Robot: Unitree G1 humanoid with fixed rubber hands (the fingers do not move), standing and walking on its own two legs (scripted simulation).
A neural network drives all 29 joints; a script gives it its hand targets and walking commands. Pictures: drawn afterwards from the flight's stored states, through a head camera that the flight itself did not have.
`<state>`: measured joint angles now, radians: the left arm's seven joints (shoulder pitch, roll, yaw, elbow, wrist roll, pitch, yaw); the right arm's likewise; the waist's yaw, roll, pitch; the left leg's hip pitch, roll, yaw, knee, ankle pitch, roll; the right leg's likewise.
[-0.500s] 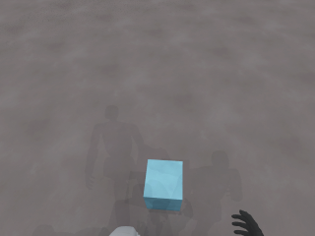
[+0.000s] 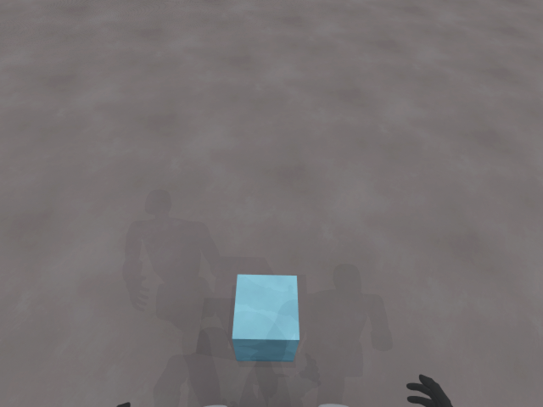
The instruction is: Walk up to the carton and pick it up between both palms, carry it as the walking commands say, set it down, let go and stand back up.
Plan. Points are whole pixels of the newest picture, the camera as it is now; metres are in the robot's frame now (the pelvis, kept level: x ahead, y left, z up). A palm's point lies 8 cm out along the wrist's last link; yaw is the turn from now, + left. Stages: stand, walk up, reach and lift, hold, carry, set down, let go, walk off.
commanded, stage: walk up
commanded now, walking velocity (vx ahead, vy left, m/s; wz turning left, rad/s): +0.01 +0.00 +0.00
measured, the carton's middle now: (265, 319) +0.47 +0.01 -0.65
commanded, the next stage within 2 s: stand in 1.64 s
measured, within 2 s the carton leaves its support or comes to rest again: neither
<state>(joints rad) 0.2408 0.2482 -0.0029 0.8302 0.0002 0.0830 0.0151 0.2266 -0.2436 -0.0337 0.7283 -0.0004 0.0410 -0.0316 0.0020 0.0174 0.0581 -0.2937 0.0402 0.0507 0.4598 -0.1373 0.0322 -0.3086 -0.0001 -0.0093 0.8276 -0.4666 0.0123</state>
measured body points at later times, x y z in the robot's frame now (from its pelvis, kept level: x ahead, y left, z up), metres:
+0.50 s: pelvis -0.03 -0.04 +0.01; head -0.02 -0.07 +0.46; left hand -0.06 +0.23 -0.10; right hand +0.10 -0.28 -0.12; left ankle -0.07 +0.12 -0.68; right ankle -0.05 -0.13 -0.74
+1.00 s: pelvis -0.02 +0.03 +0.01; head +0.00 +0.08 +0.46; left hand +0.06 +0.29 -0.15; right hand +0.08 -0.24 -0.08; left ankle +0.00 +0.14 -0.74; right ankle -0.02 -0.15 -0.66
